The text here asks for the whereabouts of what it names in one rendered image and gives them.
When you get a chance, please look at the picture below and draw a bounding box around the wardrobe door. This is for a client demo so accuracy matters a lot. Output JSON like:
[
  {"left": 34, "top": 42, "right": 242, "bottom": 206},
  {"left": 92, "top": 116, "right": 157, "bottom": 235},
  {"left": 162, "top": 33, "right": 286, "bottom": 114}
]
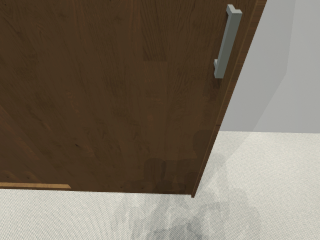
[
  {"left": 0, "top": 105, "right": 68, "bottom": 185},
  {"left": 0, "top": 0, "right": 256, "bottom": 195}
]

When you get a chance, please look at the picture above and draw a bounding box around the handle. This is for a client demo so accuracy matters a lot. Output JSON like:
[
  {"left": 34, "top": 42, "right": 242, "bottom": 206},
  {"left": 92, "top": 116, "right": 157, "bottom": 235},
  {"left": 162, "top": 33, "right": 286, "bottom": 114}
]
[{"left": 213, "top": 4, "right": 243, "bottom": 79}]

